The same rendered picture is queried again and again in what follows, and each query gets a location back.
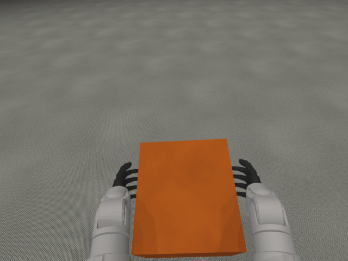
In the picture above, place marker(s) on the left robot forearm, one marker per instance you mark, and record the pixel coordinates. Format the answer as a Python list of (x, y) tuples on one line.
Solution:
[(111, 232)]

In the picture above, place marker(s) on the right robot hand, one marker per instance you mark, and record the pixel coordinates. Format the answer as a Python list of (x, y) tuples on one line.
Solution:
[(251, 176)]

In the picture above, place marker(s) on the right robot forearm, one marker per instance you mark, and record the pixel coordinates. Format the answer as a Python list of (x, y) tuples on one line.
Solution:
[(269, 225)]

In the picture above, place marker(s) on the left robot hand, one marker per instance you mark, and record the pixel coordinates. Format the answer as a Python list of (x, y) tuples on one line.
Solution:
[(122, 174)]

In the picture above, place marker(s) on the carton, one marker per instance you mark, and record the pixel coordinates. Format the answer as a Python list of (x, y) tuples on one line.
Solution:
[(186, 201)]

